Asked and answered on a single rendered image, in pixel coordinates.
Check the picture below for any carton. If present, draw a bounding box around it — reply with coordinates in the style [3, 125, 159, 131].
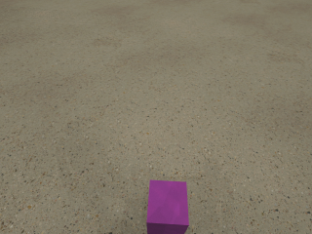
[146, 179, 189, 234]

